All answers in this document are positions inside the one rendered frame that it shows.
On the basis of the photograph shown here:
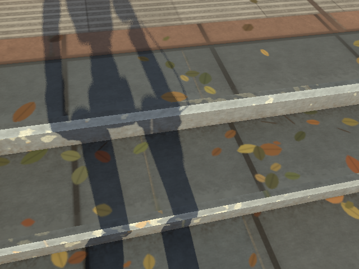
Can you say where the stairs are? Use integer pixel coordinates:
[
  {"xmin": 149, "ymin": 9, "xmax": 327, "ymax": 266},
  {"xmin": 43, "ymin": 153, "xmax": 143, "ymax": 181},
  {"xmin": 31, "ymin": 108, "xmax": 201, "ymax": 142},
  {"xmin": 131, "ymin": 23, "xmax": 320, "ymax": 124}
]
[{"xmin": 0, "ymin": 91, "xmax": 359, "ymax": 269}]

